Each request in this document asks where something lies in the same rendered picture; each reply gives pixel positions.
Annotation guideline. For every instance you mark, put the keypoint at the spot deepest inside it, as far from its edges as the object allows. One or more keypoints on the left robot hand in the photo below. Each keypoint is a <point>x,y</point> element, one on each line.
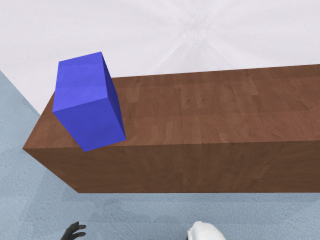
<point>68,235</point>

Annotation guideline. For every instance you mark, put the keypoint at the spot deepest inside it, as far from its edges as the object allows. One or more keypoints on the pedestal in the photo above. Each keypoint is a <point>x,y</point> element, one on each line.
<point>254,130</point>

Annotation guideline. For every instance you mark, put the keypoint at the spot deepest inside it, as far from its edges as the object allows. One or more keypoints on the right robot thigh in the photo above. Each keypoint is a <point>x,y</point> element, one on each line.
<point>204,231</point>

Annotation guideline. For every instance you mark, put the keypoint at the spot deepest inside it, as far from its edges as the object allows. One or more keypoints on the carton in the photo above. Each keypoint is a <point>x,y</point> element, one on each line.
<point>86,102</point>

